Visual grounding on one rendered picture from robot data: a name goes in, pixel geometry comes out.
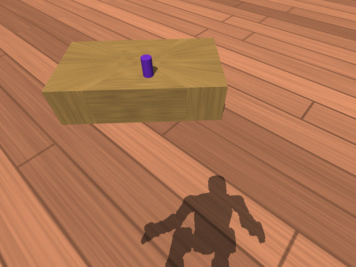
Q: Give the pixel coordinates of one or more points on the can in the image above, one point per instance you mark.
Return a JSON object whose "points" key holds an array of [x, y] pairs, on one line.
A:
{"points": [[147, 68]]}

